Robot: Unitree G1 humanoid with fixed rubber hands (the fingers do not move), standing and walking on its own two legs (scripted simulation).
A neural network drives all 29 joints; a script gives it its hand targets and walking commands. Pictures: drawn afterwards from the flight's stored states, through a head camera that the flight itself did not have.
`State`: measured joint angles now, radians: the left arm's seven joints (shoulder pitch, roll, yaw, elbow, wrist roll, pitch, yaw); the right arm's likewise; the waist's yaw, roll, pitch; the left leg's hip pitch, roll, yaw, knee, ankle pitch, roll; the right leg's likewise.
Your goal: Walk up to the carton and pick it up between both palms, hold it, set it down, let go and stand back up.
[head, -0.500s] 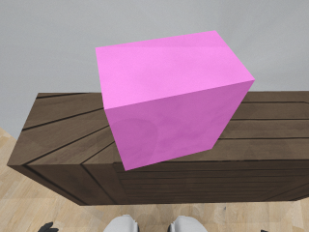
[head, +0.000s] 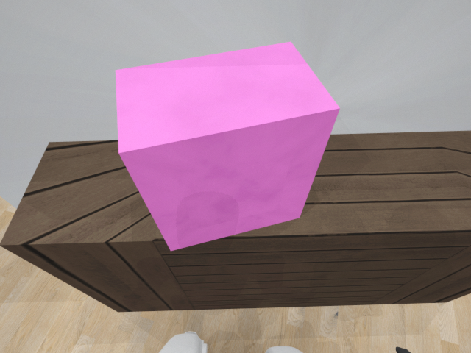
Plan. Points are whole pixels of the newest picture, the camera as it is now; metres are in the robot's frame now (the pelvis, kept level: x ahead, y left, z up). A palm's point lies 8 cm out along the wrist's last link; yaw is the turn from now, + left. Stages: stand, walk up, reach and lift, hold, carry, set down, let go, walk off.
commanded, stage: walk up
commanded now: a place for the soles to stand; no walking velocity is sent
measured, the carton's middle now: (224, 157) +0.41 +0.01 +0.08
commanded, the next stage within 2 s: reach and lift in 1.38 s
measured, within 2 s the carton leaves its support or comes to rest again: neither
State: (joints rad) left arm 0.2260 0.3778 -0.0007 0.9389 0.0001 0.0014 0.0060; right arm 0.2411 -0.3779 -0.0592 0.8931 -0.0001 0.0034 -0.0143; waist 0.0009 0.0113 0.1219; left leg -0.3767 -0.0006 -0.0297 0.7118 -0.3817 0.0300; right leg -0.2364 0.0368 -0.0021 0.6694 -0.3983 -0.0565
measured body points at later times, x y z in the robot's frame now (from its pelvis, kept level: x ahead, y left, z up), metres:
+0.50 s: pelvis -0.03 +0.02 +0.01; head -0.02 +0.02 +0.46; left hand +0.09 +0.32 -0.10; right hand +0.04 -0.30 -0.11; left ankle +0.01 +0.15 -0.72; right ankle -0.02 -0.08 -0.72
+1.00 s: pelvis -0.01 +0.02 +0.01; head +0.00 +0.01 +0.46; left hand +0.10 +0.32 -0.10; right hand +0.05 -0.30 -0.11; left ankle +0.01 +0.15 -0.72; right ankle -0.02 -0.08 -0.72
